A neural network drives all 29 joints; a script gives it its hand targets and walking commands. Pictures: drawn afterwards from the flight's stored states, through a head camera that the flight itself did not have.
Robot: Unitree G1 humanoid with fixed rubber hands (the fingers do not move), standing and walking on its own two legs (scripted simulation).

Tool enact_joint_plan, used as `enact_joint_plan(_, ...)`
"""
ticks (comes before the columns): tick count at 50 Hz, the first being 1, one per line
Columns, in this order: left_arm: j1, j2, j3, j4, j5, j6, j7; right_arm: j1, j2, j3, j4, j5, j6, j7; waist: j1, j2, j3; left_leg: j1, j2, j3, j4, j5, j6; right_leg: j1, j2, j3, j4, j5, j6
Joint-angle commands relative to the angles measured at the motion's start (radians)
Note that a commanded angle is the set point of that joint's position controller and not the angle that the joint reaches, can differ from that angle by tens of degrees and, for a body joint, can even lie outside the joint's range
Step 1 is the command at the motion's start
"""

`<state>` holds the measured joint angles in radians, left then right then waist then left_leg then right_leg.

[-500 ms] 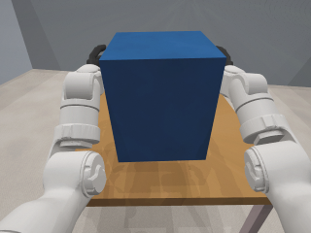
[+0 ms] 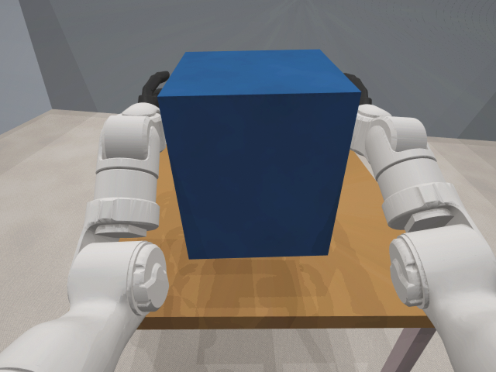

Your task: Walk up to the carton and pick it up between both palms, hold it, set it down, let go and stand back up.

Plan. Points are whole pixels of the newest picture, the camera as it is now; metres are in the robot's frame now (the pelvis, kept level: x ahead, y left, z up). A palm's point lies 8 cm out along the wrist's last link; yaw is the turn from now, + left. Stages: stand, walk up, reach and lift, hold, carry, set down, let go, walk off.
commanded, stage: hold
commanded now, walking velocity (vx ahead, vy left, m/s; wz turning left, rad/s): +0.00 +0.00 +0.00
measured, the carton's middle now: (255, 152) +0.36 -0.01 +0.27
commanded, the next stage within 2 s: none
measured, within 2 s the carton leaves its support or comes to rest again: neither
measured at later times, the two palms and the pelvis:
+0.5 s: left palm (150, 118) +0.37 +0.15 +0.32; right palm (356, 120) +0.37 -0.16 +0.32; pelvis +0.00 +0.00 +0.00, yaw +0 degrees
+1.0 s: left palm (150, 116) +0.37 +0.15 +0.32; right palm (356, 117) +0.37 -0.16 +0.33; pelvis +0.00 +0.00 +0.00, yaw +0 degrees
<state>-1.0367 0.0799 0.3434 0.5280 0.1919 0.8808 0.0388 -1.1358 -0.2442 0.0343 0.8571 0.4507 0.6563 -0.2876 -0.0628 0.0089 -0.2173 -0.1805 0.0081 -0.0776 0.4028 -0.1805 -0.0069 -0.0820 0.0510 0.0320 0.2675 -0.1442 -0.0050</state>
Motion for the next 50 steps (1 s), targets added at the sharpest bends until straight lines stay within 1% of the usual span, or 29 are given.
enact_joint_plan(1,-0.796,-0.62,-0.334,-0.138,-0.17,-0.092,-0.125,-0.888,0.749,0.154,-0.334,0.173,-0.028,0.132,-0.008,0.033,-0.294,0.095,-0.03,0.013,-0.038,0.192,-0.036,0.089,0.035,0.009,-0.01,0.144,0.038)
enact_joint_plan(4,-0.788,-0.607,-0.319,-0.129,-0.17,-0.094,-0.126,-0.887,0.758,0.16,-0.338,0.174,-0.029,0.132,-0.002,0.019,-0.301,0.093,-0.035,0.017,-0.035,0.193,-0.03,0.096,0.031,0.013,-0.009,0.163,0.042)
enact_joint_plan(6,-0.796,-0.602,-0.324,-0.14,-0.171,-0.094,-0.125,-0.877,0.753,0.163,-0.327,0.179,-0.024,0.131,-0.007,0.02,-0.316,0.103,-0.035,0.016,-0.033,0.202,-0.033,0.101,0.033,0.013,-0.005,0.173,0.044)
enact_joint_plan(7,-0.788,-0.595,-0.313,-0.128,-0.166,-0.094,-0.126,-0.878,0.753,0.165,-0.322,0.181,-0.022,0.13,-0.001,0.013,-0.298,0.096,-0.037,0.017,-0.035,0.197,-0.029,0.097,0.032,0.015,-0.008,0.171,0.045)
enact_joint_plan(9,-0.793,-0.602,-0.321,-0.133,-0.171,-0.094,-0.127,-0.885,0.753,0.16,-0.336,0.18,-0.026,0.131,-0.004,0.024,-0.311,0.099,-0.035,0.017,-0.035,0.195,-0.031,0.096,0.032,0.014,-0.01,0.164,0.043)
enact_joint_plan(12,-0.785,-0.603,-0.314,-0.121,-0.163,-0.092,-0.128,-0.875,0.745,0.154,-0.32,0.175,-0.023,0.13,-0.004,0.026,-0.294,0.1,-0.034,0.015,-0.036,0.197,-0.036,0.091,0.032,0.013,-0.011,0.161,0.041)
enact_joint_plan(14,-0.785,-0.608,-0.326,-0.143,-0.171,-0.092,-0.129,-0.878,0.75,0.163,-0.349,0.182,-0.027,0.128,-0.008,0.028,-0.322,0.107,-0.035,0.013,-0.027,0.224,-0.037,0.109,0.032,0.014,-0.004,0.2,0.043)
enact_joint_plan(15,-0.78,-0.607,-0.327,-0.145,-0.169,-0.09,-0.128,-0.873,0.745,0.166,-0.344,0.186,-0.023,0.127,-0.011,0.03,-0.316,0.117,-0.035,0.013,-0.025,0.234,-0.04,0.108,0.035,0.014,-0.005,0.207,0.042)
enact_joint_plan(16,-0.783,-0.608,-0.325,-0.149,-0.169,-0.09,-0.128,-0.873,0.743,0.165,-0.341,0.188,-0.022,0.127,-0.008,0.029,-0.311,0.115,-0.035,0.012,-0.027,0.235,-0.041,0.106,0.036,0.012,-0.005,0.201,0.041)
enact_joint_plan(17,-0.782,-0.606,-0.327,-0.149,-0.169,-0.089,-0.128,-0.868,0.748,0.166,-0.344,0.186,-0.022,0.126,-0.01,0.023,-0.31,0.116,-0.037,0.014,-0.028,0.228,-0.038,0.105,0.034,0.013,-0.008,0.199,0.044)
enact_joint_plan(19,-0.792,-0.616,-0.34,-0.162,-0.177,-0.092,-0.127,-0.875,0.752,0.165,-0.359,0.184,-0.026,0.127,-0.016,0.029,-0.322,0.11,-0.036,0.012,-0.028,0.221,-0.04,0.104,0.033,0.014,-0.007,0.193,0.043)
enact_joint_plan(22,-0.779,-0.61,-0.327,-0.135,-0.167,-0.089,-0.127,-0.883,0.751,0.167,-0.354,0.181,-0.024,0.125,-0.008,0.021,-0.295,0.105,-0.036,0.012,-0.032,0.205,-0.034,0.095,0.03,0.014,-0.011,0.183,0.045)
enact_joint_plan(24,-0.779,-0.607,-0.329,-0.148,-0.168,-0.091,-0.127,-0.878,0.759,0.175,-0.358,0.186,-0.023,0.124,-0.006,0.019,-0.305,0.109,-0.036,0.012,-0.028,0.222,-0.034,0.103,0.032,0.015,-0.007,0.204,0.045)
enact_joint_plan(27,-0.781,-0.613,-0.336,-0.14,-0.171,-0.087,-0.128,-0.887,0.75,0.167,-0.365,0.184,-0.024,0.124,-0.01,0.028,-0.308,0.109,-0.035,0.013,-0.028,0.211,-0.036,0.098,0.031,0.016,-0.01,0.187,0.041)
enact_joint_plan(28,-0.779,-0.61,-0.331,-0.138,-0.17,-0.088,-0.128,-0.89,0.754,0.168,-0.369,0.183,-0.025,0.124,-0.007,0.019,-0.31,0.109,-0.035,0.014,-0.028,0.208,-0.032,0.099,0.032,0.015,-0.011,0.183,0.043)
enact_joint_plan(31,-0.792,-0.616,-0.332,-0.14,-0.169,-0.09,-0.124,-0.886,0.749,0.162,-0.345,0.181,-0.022,0.13,-0.005,0.033,-0.302,0.106,-0.031,0.013,-0.032,0.205,-0.037,0.087,0.035,0.013,-0.009,0.16,0.039)
enact_joint_plan(34,-0.804,-0.617,-0.334,-0.151,-0.175,-0.093,-0.123,-0.885,0.754,0.159,-0.34,0.181,-0.022,0.132,-0.007,0.032,-0.315,0.105,-0.03,0.012,-0.032,0.207,-0.036,0.091,0.035,0.014,-0.008,0.162,0.037)
enact_joint_plan(36,-0.802,-0.616,-0.33,-0.151,-0.173,-0.094,-0.12,-0.892,0.759,0.166,-0.342,0.183,-0.024,0.135,0.001,0.027,-0.322,0.099,-0.032,0.013,-0.033,0.202,-0.033,0.092,0.035,0.015,-0.008,0.156,0.039)
enact_joint_plan(37,-0.806,-0.615,-0.33,-0.142,-0.173,-0.093,-0.118,-0.89,0.756,0.16,-0.33,0.181,-0.023,0.136,-0.003,0.03,-0.307,0.098,-0.03,0.012,-0.036,0.196,-0.035,0.085,0.035,0.016,-0.01,0.148,0.037)
enact_joint_plan(38,-0.8,-0.607,-0.317,-0.124,-0.166,-0.091,-0.119,-0.893,0.751,0.157,-0.316,0.179,-0.021,0.137,0.003,0.021,-0.289,0.091,-0.028,0.013,-0.04,0.183,-0.03,0.081,0.036,0.014,-0.013,0.133,0.036)
enact_joint_plan(39,-0.803,-0.608,-0.317,-0.113,-0.167,-0.091,-0.122,-0.89,0.749,0.147,-0.306,0.171,-0.022,0.138,-0.003,0.022,-0.283,0.083,-0.029,0.013,-0.046,0.164,-0.03,0.081,0.032,0.015,-0.016,0.121,0.036)
enact_joint_plan(41,-0.801,-0.601,-0.311,-0.103,-0.166,-0.093,-0.124,-0.891,0.75,0.144,-0.301,0.168,-0.022,0.138,0.0,0.021,-0.284,0.072,-0.03,0.016,-0.05,0.149,-0.026,0.081,0.03,0.018,-0.016,0.114,0.036)
enact_joint_plan(43,-0.799,-0.596,-0.301,-0.089,-0.165,-0.096,-0.126,-0.9,0.755,0.145,-0.301,0.167,-0.024,0.138,0.004,0.011,-0.287,0.069,-0.032,0.016,-0.049,0.148,-0.022,0.085,0.027,0.02,-0.017,0.124,0.039)
enact_joint_plan(45,-0.801,-0.597,-0.302,-0.085,-0.17,-0.1,-0.128,-0.898,0.753,0.142,-0.299,0.168,-0.025,0.137,0.0,0.015,-0.298,0.075,-0.032,0.015,-0.046,0.152,-0.024,0.084,0.027,0.02,-0.017,0.13,0.04)
enact_joint_plan(47,-0.804,-0.607,-0.315,-0.102,-0.175,-0.101,-0.126,-0.897,0.751,0.144,-0.313,0.173,-0.028,0.135,-0.008,0.027,-0.317,0.089,-0.033,0.014,-0.037,0.178,-0.031,0.09,0.029,0.019,-0.012,0.155,0.039)
enact_joint_plan(50,-0.79,-0.602,-0.311,-0.11,-0.169,-0.097,-0.126,-0.885,0.746,0.154,-0.322,0.181,-0.024,0.129,-0.01,0.022,-0.308,0.106,-0.036,0.013,-0.029,0.212,-0.033,0.096,0.032,0.017,-0.014,0.186,0.043)
